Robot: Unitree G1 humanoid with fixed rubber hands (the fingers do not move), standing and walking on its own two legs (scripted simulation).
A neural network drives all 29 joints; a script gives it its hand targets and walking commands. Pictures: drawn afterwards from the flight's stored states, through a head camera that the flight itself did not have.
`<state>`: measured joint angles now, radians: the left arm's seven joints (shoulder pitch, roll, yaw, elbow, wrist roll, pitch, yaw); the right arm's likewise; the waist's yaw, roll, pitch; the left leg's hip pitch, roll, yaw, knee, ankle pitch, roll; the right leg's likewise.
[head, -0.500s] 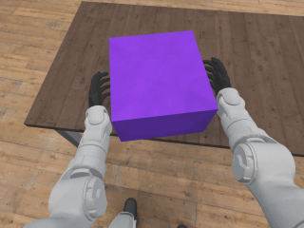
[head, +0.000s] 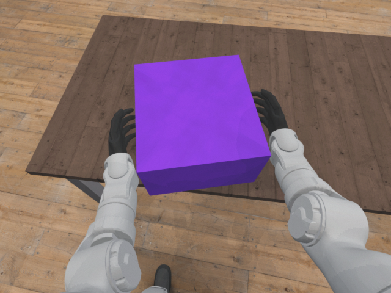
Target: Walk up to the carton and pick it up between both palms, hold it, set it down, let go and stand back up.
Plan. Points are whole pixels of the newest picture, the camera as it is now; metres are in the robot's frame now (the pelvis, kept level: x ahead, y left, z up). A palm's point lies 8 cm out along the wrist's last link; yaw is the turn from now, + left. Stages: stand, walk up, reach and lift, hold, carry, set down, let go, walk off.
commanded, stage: reach and lift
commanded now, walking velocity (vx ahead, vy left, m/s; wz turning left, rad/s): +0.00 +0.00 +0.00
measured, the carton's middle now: (195, 124) +0.46 +0.08 -0.01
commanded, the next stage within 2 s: none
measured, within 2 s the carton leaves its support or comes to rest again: leaves its support in 1.36 s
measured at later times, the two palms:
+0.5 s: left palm (120, 149) +0.36 +0.23 +0.01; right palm (275, 126) +0.46 -0.10 +0.02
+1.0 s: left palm (119, 150) +0.36 +0.22 +0.01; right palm (277, 126) +0.45 -0.10 +0.04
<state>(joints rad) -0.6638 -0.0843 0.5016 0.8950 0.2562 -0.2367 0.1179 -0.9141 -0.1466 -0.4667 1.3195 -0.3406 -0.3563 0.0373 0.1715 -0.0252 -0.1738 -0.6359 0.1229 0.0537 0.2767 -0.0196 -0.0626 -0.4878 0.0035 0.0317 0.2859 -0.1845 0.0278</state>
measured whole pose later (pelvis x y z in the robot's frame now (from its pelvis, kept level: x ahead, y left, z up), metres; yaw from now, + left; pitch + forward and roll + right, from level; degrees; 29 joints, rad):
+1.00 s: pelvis -0.01 +0.00 +0.00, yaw +0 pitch +23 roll -2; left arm -0.66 -0.06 0.47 0.99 0.19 -0.39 0.13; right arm -0.92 -0.17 -0.37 1.40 -0.34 -0.52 -0.03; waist 0.15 -0.03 -0.21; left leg -0.68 0.12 0.04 0.28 -0.01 -0.06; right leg -0.52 0.01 0.02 0.27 -0.17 0.03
